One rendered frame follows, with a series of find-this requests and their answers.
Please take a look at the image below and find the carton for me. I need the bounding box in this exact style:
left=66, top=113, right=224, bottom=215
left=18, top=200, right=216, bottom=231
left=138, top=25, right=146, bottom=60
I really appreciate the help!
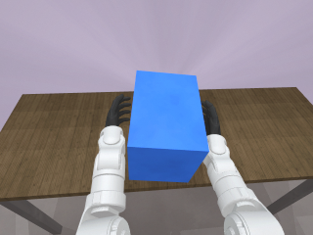
left=127, top=70, right=209, bottom=183

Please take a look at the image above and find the robot left forearm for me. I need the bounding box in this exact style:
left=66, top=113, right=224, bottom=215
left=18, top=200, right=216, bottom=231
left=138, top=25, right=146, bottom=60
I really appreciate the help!
left=75, top=125, right=126, bottom=235

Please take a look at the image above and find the robot left upper arm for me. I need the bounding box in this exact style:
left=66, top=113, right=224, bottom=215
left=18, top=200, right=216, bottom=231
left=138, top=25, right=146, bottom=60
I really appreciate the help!
left=76, top=215, right=131, bottom=235

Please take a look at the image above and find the table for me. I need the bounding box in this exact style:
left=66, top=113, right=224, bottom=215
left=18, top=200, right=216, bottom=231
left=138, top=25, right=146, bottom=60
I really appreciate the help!
left=0, top=87, right=313, bottom=235

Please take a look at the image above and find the robot right upper arm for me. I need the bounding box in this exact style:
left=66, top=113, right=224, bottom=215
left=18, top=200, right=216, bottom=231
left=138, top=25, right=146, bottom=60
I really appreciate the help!
left=224, top=211, right=284, bottom=235

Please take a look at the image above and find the left robot hand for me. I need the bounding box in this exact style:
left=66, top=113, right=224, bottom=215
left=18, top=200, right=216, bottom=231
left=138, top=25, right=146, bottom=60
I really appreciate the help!
left=105, top=94, right=131, bottom=127

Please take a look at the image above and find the right robot hand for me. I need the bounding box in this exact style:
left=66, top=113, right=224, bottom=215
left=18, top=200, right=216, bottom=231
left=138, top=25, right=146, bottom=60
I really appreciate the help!
left=201, top=100, right=221, bottom=136

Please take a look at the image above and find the robot right forearm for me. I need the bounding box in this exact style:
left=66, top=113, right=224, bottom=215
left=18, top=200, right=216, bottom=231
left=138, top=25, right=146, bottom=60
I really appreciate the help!
left=202, top=134, right=285, bottom=235

